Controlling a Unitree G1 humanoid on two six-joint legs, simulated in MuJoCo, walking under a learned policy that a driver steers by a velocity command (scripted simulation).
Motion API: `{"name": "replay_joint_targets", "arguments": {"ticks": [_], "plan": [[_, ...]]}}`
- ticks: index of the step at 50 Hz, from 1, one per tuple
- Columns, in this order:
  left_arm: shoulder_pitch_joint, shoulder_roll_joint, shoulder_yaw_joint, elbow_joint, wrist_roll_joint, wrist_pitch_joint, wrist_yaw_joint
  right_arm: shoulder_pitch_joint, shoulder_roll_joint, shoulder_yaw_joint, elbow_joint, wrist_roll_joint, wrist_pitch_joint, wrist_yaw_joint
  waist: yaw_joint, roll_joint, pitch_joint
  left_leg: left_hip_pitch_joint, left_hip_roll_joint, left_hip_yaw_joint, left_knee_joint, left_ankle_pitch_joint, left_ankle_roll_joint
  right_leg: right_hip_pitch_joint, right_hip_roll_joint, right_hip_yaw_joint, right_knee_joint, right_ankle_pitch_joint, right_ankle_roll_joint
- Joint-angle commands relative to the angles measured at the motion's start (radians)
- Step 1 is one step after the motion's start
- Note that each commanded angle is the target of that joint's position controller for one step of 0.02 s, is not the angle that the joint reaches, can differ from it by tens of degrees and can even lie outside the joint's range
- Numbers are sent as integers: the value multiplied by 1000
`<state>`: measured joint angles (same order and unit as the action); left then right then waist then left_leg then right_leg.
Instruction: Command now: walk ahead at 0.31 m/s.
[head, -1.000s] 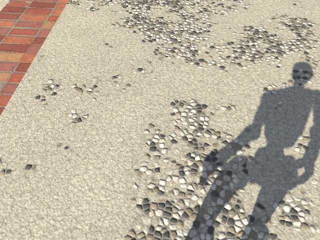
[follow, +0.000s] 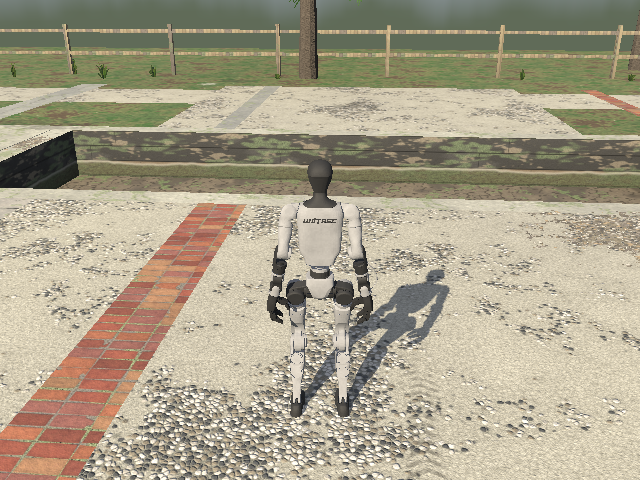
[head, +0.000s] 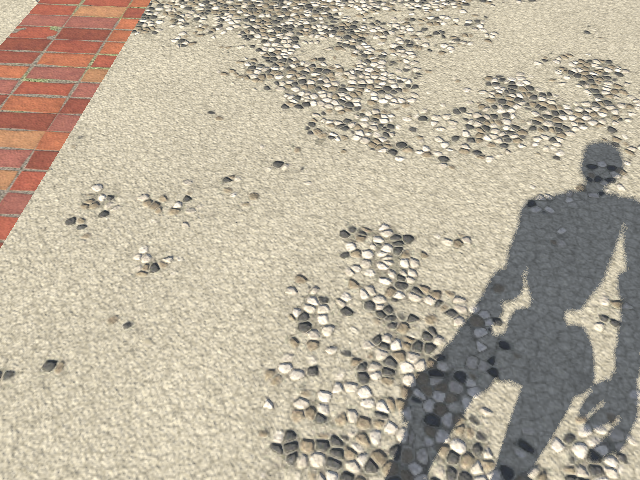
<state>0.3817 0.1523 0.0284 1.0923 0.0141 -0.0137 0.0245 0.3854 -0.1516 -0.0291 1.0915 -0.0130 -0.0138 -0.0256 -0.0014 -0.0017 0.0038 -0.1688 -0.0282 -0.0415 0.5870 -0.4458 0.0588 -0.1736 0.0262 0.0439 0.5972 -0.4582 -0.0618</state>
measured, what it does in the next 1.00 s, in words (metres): walks ahead: left foot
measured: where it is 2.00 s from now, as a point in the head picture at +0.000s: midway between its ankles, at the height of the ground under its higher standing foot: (359, 293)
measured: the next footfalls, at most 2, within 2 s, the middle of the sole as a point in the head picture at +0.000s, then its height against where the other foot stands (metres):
left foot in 0.56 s outside the picture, level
right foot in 1.12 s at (392, 404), level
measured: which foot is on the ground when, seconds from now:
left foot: down 0.00-0.18, up 0.20-0.54, down 0.56-1.00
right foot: down 0.00-0.56, up 0.58-1.00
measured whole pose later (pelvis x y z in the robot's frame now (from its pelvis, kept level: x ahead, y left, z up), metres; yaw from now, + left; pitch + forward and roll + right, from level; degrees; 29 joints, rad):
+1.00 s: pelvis +0.47 -0.03 +0.01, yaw -1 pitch +0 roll +1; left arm 0.03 0.18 0.02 0.89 0.02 -0.04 -0.03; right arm 0.50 -0.15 -0.01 1.09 -0.02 -0.10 -0.01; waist -0.07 -0.03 0.06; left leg 0.09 -0.10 0.07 0.17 -0.27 0.09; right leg -0.61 -0.08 -0.06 0.66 -0.01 -0.05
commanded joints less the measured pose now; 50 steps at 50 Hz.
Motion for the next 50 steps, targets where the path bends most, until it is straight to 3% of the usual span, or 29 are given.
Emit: {"name": "replay_joint_targets", "arguments": {"ticks": [1, 3, 4, 6, 7, 8, 9, 10, 11, 12, 13, 16, 19, 21, 24, 26, 27, 28, 29, 30, 31, 32, 34, 35, 37, 41, 45, 50], "plan": [[-42, 73, 12, -71, -1, -39, -12, 73, -112, -22, -28, 4, -32, 6, -32, 58, 186, -36, 120, -249, -225, -260, 124, -219, -31, 89, -79, -155, -67], [-107, 45, 6, -113, 11, -61, -22, 180, -157, -39, 7, 4, -40, 4, -70, 171, 195, 100, 223, -430, -325, -245, 191, -349, 23, -35, 91, -31, -45], [-121, 48, 7, -134, 20, -73, -26, 203, -175, -46, 18, 1, -42, 4, -66, 200, 218, 122, 285, -501, -328, -141, 224, -401, 13, -80, 122, -10, -43], [-86, 50, 11, -132, 11, -95, -35, 166, -165, -47, 9, -6, -45, 6, -29, 155, 211, 83, 294, -455, -271, 75, 217, -333, -4, -84, 57, 3, -46], [14, 46, 13, -101, -2, -101, -40, 96, -160, -46, -11, -6, -43, 6, 30, 129, 185, -24, 260, -376, -218, 140, 183, -157, 1, -75, -41, 40, -50], [210, 64, 26, -38, -11, -106, -38, -43, -135, -38, -57, 0, -48, 11, 146, 48, 140, -255, 167, -229, -75, 260, 113, 182, -17, 25, -197, 55, -73], [386, 206, 68, 13, -4, -106, -28, -156, -85, -26, -126, 12, -68, 19, 221, -268, 116, -481, -29, 42, 336, 252, 27, 389, -227, 419, -357, 75, -140], [391, 197, 64, 26, -1, -86, -26, -150, -113, -32, -132, -16, -75, 21, 171, -250, 132, -648, -20, 64, 541, -23, 19, 442, -374, 553, -357, 420, -167], [306, 155, 49, -2, 9, -76, -26, -137, -105, -32, -123, -31, -71, 20, 120, -90, 147, -670, 38, 34, 623, -14, 26, 410, -362, 437, -300, 549, -167], [237, 131, 40, -23, 17, -71, -27, -131, -79, -26, -118, -17, -73, 26, 90, -41, 132, -653, 58, 33, 643, 46, 24, 372, -330, 351, -302, 614, -160], [198, 111, 27, -29, 19, -71, -25, -151, -79, -29, -127, -9, -71, 34, 66, -24, 138, -648, 74, 44, 627, 84, 23, 339, -294, 277, -322, 634, -147], [188, 89, 5, -16, 7, -84, -18, -196, -72, -30, -161, -14, -45, 50, 31, -89, 128, -614, 56, 107, 548, 150, 16, 291, -212, 138, -368, 770, -109], [172, 96, -9, -10, 3, -94, -9, -313, -49, -14, -216, -11, -35, 61, 16, -87, 162, -546, 30, 159, 340, 254, 11, 201, -179, 58, -419, 861, -103], [142, 106, -15, -13, 0, -99, -4, -379, -36, -1, -244, -4, -33, 63, 9, -107, 175, -393, 5, 187, 134, 326, 21, 111, -164, 12, -444, 918, -91], [146, 149, -11, -5, -7, -110, 1, -303, -109, -20, -226, 0, -29, 46, -43, -127, 93, -163, -54, 207, 60, 346, 65, 138, -205, -5, -319, 1256, -73], [106, 179, -3, -12, -6, -102, 4, -68, -154, -46, -145, 1, -38, 33, -152, -111, -31, 62, -69, 166, -31, 368, 100, 162, -201, -14, -30, 1279, -58], [97, 182, -2, -17, -5, -98, -1, 51, -185, -62, -104, -10, -41, 23, -200, -87, -85, 225, -17, 119, -76, 328, 120, 67, -167, -29, 179, 1099, -56], [132, 110, -15, -39, 2, -95, -8, 156, -271, -81, -90, -33, -44, 19, -197, 70, -181, 375, 238, -176, -94, 164, 174, -94, -74, -79, 549, 535, -53], [240, 53, -13, -40, -24, -87, -18, 106, -283, -79, -106, -27, -39, 32, -99, 198, -251, 469, 442, -694, -284, 73, 315, -365, 76, -19, 869, -43, -38], [155, 120, -1, -66, -3, -82, -19, -19, -252, -76, -119, 8, -40, 38, -75, 103, -117, 319, 409, -648, -380, -126, 316, -453, 0, 22, 874, 57, -54], [47, 145, 7, -98, 7, -83, -27, -107, -174, -54, -138, 14, -48, 42, -57, 38, 7, 172, 376, -511, -413, -126, 286, -467, -44, 13, 819, 139, -60], [18, 128, 9, -104, 9, -83, -31, -132, -127, -40, -130, 6, -60, 44, -22, -20, 77, 47, 335, -408, -441, 3, 251, -421, -76, 14, 748, 170, -59], [45, 80, 5, -96, 23, -58, -40, -109, -88, -21, -102, -1, -82, 34, 37, -17, 79, -71, 261, -247, -456, 204, 199, -308, -112, 16, 643, 181, -37], [53, 63, 3, -96, 24, -49, -43, -81, -91, -18, -88, -1, -91, 31, 45, -3, 77, -84, 246, -200, -459, 281, 194, -294, -112, 3, 614, 186, -27], [-2, 69, 7, -120, 23, -36, -47, -32, -116, -19, -68, 0, -101, 29, 49, 18, 90, -81, 222, -132, -475, 355, 188, -342, -125, -24, 546, 231, -11], [-208, 91, 11, -195, 16, -27, -54, 54, -128, -12, -53, 5, -98, 30, 5, 29, 122, 2, 192, -67, -502, 449, 159, -485, -143, -70, 352, 389, 21], [-354, 73, 3, -239, 5, -31, -58, 140, -122, -3, -34, 6, -98, 24, -44, 54, 114, 99, 177, -22, -476, 588, 120, -478, -109, -111, 149, 492, 30], [-471, 82, 2, -284, 5, -41, -57, 207, -135, -1, -9, -11, -92, 10, -74, 70, 120, 286, 224, -21, -402, 755, 138, -497, -70, -131, 16, 423, 2]]}}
